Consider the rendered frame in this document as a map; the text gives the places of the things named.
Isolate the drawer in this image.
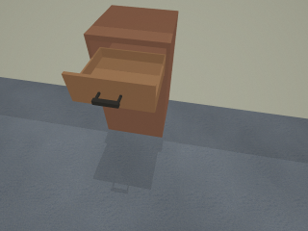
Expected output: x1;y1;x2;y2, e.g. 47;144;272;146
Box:
62;47;167;113

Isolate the handle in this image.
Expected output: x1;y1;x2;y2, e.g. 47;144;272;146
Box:
91;91;122;109

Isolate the cabinet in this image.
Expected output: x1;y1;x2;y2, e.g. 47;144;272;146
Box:
84;5;179;138

